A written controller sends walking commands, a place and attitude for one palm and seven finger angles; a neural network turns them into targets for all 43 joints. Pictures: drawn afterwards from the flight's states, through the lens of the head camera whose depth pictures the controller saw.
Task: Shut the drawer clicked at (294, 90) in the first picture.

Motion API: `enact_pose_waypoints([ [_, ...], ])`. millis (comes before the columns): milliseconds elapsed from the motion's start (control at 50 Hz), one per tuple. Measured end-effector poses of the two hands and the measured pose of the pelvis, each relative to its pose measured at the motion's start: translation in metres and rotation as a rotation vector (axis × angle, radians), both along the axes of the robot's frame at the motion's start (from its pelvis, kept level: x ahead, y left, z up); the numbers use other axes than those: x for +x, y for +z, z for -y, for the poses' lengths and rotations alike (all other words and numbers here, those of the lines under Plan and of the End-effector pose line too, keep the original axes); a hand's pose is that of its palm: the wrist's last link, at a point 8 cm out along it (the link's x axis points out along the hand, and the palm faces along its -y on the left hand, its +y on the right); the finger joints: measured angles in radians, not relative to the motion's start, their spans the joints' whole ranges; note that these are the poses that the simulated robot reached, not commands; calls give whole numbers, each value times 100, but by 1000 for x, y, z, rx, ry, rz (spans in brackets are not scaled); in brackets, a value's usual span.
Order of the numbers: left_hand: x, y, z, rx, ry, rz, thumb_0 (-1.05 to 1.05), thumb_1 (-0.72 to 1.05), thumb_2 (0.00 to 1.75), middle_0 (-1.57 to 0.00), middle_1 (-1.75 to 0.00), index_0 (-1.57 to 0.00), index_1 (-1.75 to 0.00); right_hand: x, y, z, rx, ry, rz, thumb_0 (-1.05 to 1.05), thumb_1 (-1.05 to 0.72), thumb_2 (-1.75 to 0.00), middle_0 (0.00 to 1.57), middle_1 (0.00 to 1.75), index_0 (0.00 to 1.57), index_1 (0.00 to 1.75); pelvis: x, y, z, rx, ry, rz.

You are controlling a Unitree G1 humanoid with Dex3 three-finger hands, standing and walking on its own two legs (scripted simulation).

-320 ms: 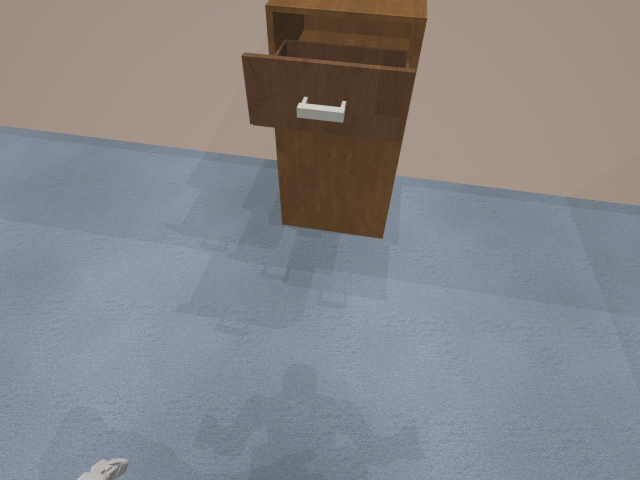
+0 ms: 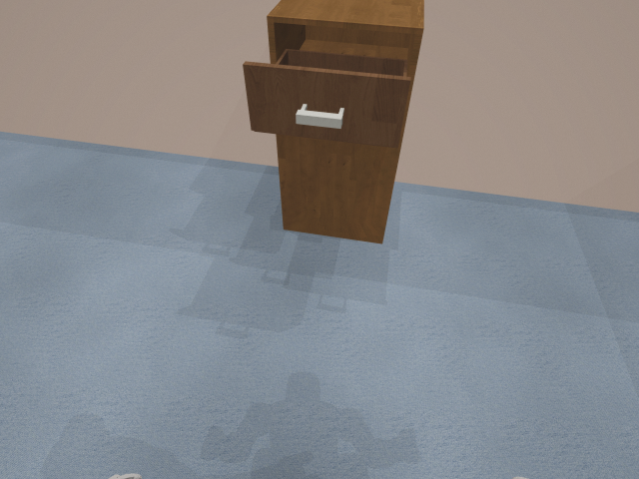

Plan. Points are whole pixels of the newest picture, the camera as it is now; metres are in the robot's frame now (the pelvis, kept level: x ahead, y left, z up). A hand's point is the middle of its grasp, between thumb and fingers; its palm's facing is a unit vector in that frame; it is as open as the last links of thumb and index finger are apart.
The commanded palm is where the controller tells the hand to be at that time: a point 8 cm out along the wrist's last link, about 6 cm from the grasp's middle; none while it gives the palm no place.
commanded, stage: stand and wait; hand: left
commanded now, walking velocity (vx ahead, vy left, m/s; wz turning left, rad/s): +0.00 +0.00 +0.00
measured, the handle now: (321, 114) +0.92 +0.06 +0.00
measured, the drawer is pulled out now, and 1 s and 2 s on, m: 0.30 0.30 0.30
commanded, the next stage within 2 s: look at it before walking up in 0.58 s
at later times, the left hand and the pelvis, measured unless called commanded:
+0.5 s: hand out of the picture +0.06 +0.23 -0.15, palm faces -0.03 -0.94 -0.34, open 7.4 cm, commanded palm none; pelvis -0.01 -0.01 +0.00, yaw +0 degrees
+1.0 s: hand out of the picture +0.06 +0.24 -0.15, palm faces -0.03 -0.94 -0.33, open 7.4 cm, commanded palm none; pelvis -0.01 -0.01 +0.00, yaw +0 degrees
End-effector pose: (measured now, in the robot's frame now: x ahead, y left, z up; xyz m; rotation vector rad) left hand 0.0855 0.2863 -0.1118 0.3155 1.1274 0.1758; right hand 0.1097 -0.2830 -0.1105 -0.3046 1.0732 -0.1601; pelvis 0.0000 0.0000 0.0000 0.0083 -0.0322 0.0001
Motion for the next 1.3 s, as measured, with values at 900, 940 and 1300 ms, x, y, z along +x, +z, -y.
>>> enact_pose_waypoints([
  [900,-26,-5,5,-5,10,-69,0,91,90,-20,-30,-20,-30,-59,-6,13,-9,-66,-137,1,-91,-90,21,30,20,30,-11,4,7,-6,-9,-2],
  [940,-27,-5,4,-3,12,-74,0,91,90,-20,-30,-20,-30,-57,-5,13,-9,-65,-137,1,-91,-90,21,30,20,30,-10,4,6,-6,-9,-3],
  [1300,-29,-5,-2,2,21,-87,0,91,90,-20,-30,-20,-30,-46,-3,10,-12,-59,-126,1,-91,-90,21,30,20,30,-5,5,3,-6,-8,-1],
])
